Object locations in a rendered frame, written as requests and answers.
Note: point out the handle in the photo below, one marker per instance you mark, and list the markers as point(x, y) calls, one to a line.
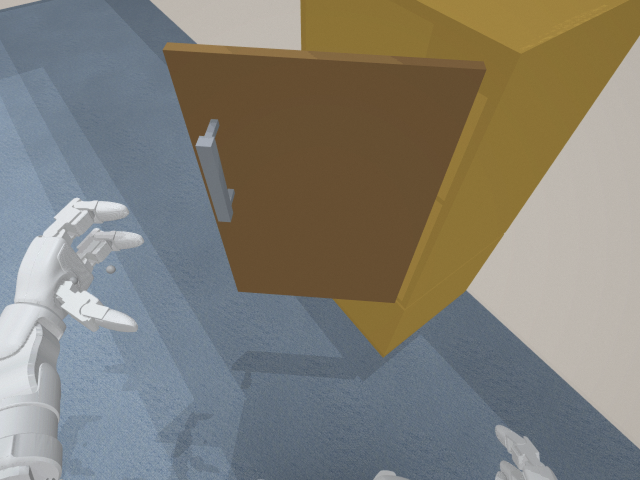
point(222, 197)

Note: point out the robot right hand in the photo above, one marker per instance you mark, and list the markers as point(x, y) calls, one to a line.
point(525, 456)

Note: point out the robot left hand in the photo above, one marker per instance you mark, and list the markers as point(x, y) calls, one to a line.
point(49, 262)

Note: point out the cupboard door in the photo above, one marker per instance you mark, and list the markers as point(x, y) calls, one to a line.
point(336, 159)

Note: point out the robot left forearm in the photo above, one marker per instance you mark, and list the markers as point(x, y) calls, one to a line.
point(30, 392)

